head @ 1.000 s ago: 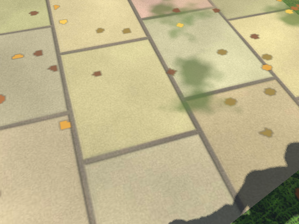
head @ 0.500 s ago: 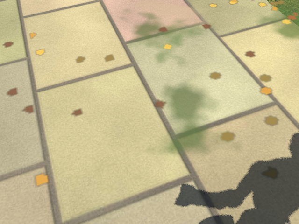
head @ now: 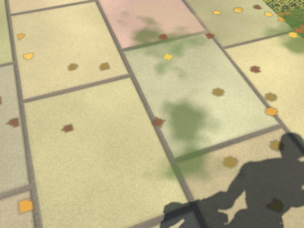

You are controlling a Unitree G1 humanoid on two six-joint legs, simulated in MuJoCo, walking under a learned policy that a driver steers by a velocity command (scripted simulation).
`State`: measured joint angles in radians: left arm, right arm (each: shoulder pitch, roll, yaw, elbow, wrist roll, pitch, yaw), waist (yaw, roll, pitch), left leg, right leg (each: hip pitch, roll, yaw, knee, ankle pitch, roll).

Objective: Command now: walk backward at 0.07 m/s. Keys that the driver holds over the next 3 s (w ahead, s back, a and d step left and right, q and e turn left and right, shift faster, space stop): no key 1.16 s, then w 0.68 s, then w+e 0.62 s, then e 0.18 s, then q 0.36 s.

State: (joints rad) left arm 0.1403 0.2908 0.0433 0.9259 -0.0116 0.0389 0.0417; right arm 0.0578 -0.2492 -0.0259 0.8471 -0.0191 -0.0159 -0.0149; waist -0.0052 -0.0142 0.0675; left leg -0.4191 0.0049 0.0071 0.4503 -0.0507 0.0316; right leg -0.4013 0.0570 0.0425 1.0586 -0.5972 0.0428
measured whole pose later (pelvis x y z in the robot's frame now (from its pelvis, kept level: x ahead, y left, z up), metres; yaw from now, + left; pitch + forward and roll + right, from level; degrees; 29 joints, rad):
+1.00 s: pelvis -0.06 -0.03 +0.01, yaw +1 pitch -2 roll +0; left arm 0.21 0.22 0.03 1.06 0.00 0.00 0.03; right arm 0.21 -0.21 -0.03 1.11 -0.01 0.00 -0.05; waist 0.00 0.00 0.05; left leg -0.21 0.02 -0.05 0.47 -0.23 -0.04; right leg -0.20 0.01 -0.01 0.47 -0.24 -0.02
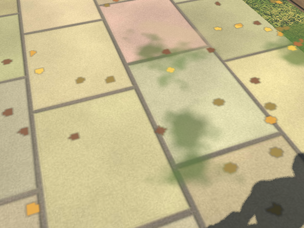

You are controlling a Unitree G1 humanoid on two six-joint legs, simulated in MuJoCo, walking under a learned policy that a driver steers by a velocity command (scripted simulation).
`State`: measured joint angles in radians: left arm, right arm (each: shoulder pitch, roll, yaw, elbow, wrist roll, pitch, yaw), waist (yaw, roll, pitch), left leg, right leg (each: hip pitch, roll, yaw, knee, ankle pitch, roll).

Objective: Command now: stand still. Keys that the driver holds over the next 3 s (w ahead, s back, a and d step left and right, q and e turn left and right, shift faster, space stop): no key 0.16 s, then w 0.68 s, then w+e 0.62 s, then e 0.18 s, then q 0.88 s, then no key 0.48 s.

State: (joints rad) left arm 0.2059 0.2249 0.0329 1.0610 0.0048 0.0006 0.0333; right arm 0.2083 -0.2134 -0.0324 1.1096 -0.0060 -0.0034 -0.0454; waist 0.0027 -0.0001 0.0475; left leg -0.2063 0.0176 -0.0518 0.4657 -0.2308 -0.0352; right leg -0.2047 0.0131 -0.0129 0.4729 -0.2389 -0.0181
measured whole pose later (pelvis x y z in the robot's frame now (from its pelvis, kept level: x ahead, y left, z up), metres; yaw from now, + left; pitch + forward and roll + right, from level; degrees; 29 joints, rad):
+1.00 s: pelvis +0.33 -0.01 -0.01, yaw -1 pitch +1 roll -1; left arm 0.11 0.25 0.06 0.93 -0.01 -0.09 -0.04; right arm 0.32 -0.24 -0.04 1.00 0.02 -0.12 -0.01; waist -0.01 0.01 0.05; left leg -0.33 0.04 -0.04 1.22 -0.37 0.04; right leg -0.37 0.07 -0.04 0.48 -0.13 -0.08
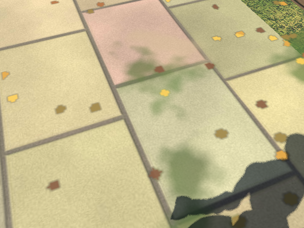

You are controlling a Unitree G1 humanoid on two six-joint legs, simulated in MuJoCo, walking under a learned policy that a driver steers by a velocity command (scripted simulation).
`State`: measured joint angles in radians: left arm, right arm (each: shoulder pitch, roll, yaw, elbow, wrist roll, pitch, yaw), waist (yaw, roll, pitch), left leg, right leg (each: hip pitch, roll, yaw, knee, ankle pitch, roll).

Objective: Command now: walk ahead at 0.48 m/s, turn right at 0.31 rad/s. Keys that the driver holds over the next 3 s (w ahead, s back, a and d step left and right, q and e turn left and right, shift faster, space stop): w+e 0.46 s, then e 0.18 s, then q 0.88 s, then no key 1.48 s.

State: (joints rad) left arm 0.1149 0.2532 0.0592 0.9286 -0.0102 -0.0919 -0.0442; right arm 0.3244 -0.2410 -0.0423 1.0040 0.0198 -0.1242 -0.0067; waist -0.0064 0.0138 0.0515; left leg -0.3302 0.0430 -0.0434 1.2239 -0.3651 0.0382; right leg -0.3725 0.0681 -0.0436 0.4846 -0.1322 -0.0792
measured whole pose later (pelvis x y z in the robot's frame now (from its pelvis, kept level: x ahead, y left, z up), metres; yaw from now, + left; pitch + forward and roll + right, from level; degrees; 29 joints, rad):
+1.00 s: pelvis +0.42 -0.02 +0.00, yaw -18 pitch +2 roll +0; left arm 0.07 0.22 0.04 0.74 0.02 -0.01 0.02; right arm 0.18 -0.30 -0.06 0.89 0.02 0.02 -0.03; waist -0.03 0.03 0.05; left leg -0.46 0.06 -0.01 1.05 -0.54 -0.07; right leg -0.37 -0.02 -0.09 0.46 -0.12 -0.05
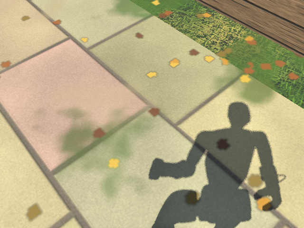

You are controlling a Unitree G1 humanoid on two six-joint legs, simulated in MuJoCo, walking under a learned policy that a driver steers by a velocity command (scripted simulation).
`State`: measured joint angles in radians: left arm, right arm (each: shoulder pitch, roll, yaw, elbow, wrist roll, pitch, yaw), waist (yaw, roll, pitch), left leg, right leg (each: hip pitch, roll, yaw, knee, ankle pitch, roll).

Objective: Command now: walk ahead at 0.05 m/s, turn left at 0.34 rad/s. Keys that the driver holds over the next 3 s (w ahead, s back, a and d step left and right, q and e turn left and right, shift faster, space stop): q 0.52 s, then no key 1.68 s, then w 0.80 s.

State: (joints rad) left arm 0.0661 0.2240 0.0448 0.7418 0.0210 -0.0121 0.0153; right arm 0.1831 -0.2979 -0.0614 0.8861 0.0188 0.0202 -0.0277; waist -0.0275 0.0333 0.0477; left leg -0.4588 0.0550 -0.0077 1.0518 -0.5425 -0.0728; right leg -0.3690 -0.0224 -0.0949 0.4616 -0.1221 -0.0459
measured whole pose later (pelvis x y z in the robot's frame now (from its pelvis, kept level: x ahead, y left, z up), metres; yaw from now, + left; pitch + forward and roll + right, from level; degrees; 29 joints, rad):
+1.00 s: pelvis +0.04 +0.03 +0.00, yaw +24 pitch +0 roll +0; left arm 0.13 0.24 0.04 0.88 0.00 -0.01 0.01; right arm 0.18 -0.30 -0.06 0.76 0.01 0.04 -0.03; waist 0.00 0.03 0.04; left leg -0.22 0.02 -0.06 0.51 -0.27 -0.06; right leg -0.24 0.00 0.02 0.48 -0.25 0.01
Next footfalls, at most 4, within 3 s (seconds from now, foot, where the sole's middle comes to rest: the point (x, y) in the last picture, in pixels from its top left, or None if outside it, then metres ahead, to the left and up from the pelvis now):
0.22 left None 0.04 0.14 -0.77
0.72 right None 0.12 -0.07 -0.77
1.00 left None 0.00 0.16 -0.77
2.88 left None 0.38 0.30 -0.77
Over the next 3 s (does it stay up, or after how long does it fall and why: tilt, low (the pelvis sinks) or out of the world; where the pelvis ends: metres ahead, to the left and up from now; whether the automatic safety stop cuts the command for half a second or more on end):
stays up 0.30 0.18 -0.01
